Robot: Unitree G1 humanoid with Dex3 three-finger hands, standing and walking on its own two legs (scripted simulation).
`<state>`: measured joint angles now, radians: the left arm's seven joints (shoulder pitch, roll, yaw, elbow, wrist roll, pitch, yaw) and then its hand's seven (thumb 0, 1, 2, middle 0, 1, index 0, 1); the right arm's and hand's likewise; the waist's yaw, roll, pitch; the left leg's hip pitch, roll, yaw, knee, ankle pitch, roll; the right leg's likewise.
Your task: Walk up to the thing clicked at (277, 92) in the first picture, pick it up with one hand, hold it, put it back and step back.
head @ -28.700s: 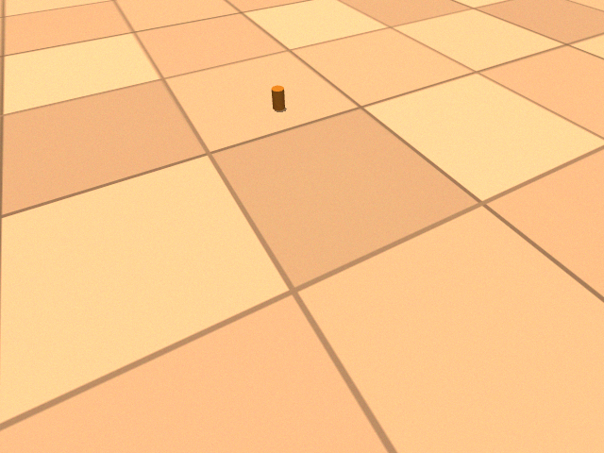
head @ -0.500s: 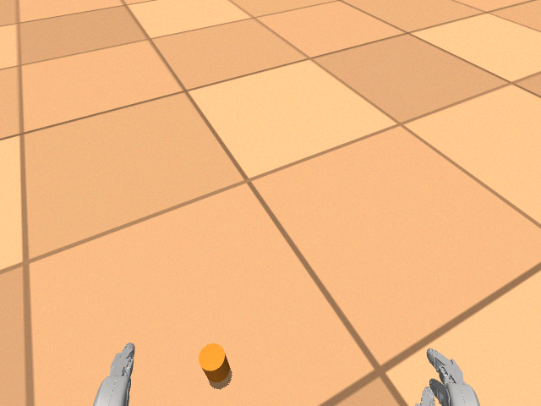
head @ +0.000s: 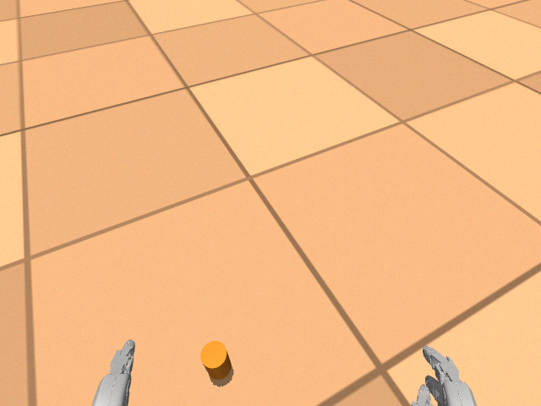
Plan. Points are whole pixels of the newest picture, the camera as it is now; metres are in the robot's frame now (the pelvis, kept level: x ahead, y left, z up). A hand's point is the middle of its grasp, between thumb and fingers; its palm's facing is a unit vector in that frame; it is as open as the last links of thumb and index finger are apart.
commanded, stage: home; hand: left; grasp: from the side
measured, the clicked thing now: (216, 360) +0.40 +0.21 -0.66
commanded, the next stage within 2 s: stand in 0.36 s
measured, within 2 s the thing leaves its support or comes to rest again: neither
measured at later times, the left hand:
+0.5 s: hand (156, 403) +0.17 +0.18 -0.06, palm faces +0.09 -0.95 -0.29, open 17.3 cm
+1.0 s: hand out of the picture +0.13 +0.23 -0.10, palm faces -0.03 -0.94 -0.35, open 8.1 cm
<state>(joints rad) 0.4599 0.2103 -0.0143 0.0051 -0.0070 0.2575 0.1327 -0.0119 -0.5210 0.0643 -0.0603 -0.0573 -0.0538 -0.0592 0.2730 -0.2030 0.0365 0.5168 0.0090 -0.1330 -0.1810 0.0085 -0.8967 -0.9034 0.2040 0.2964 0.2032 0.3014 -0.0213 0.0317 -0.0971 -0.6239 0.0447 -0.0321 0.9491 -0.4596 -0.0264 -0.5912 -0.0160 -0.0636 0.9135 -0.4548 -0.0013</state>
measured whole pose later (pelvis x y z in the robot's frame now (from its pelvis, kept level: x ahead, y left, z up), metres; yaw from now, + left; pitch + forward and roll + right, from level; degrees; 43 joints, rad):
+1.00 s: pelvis +0.00 +0.00 +0.02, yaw +0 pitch +1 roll +1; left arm 0.23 0.32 0.00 0.64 0.06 0.03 0.02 0.00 0.76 0.87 -0.21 -0.30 -0.20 -0.30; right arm 0.18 -0.29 -0.02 0.82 -0.06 -0.02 -0.02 0.01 -0.90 -0.90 0.21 0.30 0.21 0.30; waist 0.01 -0.02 0.01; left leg -0.41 0.01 0.00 0.78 -0.39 -0.01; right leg -0.41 -0.05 -0.04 0.80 -0.41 0.00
